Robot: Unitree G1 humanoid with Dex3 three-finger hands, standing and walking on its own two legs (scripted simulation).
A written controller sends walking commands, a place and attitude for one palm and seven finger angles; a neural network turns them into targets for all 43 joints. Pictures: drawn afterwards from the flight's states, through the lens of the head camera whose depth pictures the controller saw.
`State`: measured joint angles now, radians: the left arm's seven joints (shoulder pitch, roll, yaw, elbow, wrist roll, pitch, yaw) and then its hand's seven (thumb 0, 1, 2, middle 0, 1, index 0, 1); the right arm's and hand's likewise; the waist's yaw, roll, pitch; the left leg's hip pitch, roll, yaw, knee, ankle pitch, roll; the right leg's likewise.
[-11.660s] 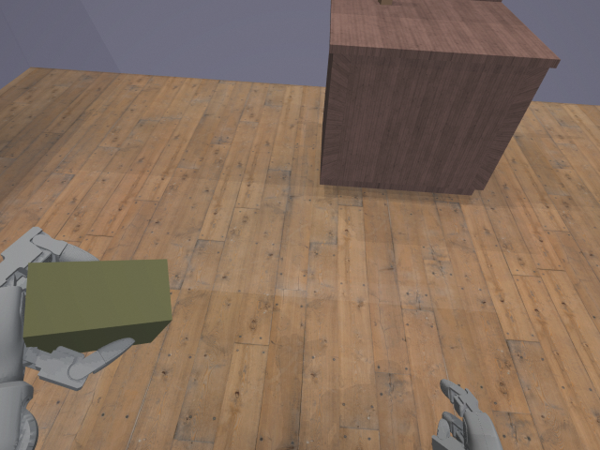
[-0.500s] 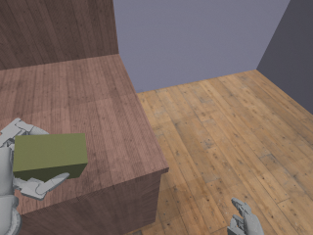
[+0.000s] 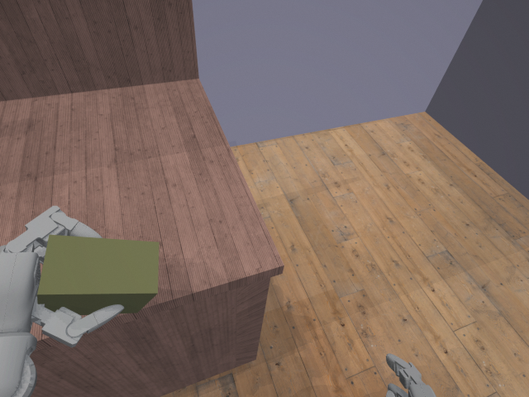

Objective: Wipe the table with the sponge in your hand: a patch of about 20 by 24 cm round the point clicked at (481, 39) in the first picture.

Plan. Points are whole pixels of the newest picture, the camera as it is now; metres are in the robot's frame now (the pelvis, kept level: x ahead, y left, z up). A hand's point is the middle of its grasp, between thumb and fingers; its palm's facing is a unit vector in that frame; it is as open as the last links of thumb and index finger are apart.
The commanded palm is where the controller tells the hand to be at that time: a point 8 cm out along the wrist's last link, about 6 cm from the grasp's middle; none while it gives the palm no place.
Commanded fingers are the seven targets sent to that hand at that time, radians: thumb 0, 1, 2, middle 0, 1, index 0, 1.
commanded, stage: come to a stop and stand still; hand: left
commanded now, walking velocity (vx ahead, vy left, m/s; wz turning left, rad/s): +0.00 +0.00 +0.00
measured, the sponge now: (115, 279) +0.22 +0.22 +0.10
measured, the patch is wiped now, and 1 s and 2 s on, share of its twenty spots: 0.00 0.00 0.00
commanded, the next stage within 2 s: look again from close up in 0.52 s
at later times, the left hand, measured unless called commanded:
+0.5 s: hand (70, 231) +0.25 +0.27 +0.15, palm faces +0.38 -0.86 -0.36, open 10.5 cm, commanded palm +0.19 +0.30 +0.18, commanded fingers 0.00 0.10 1.30 -1.20 -1.60 -1.20 -1.60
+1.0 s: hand (60, 238) +0.24 +0.27 +0.16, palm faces +0.38 -0.85 -0.35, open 10.5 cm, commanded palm +0.18 +0.30 +0.18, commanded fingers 0.00 0.10 1.30 -1.20 -1.60 -1.20 -1.60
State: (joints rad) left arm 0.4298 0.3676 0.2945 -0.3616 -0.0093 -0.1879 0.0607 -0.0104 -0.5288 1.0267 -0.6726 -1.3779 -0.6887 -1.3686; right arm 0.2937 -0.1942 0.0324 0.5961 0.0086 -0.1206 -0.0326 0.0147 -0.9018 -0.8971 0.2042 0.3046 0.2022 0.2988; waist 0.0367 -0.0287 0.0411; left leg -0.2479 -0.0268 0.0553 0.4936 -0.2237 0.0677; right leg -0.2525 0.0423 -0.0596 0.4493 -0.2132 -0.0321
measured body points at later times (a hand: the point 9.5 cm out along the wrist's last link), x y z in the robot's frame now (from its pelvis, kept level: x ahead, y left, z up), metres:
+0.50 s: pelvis +0.03 +0.02 +0.00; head +0.06 +0.05 +0.45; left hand +0.23 +0.31 +0.17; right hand +0.23 -0.20 -0.06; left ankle +0.03 +0.07 -0.74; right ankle +0.05 -0.10 -0.74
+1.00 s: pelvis +0.02 +0.02 +0.00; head +0.04 +0.05 +0.45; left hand +0.21 +0.31 +0.18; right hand +0.20 -0.20 -0.07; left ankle +0.03 +0.07 -0.74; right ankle +0.05 -0.10 -0.74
